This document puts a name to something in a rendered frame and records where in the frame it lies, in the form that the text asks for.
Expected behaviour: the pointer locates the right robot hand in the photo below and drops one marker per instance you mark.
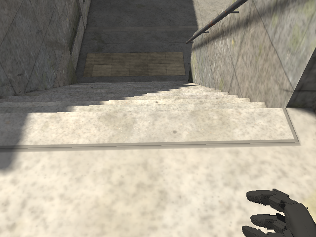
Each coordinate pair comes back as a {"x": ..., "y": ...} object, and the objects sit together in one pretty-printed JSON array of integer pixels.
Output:
[{"x": 296, "y": 222}]

